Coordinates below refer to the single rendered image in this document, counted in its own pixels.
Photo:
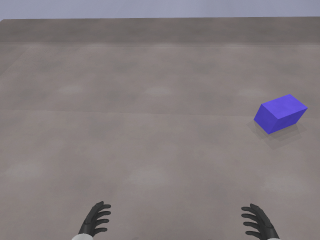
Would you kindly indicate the robot left hand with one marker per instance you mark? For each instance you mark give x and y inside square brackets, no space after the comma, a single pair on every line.
[90,223]

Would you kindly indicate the carton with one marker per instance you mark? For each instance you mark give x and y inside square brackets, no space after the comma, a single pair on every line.
[279,113]

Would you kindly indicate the robot right hand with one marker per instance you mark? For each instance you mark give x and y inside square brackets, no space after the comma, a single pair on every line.
[263,225]

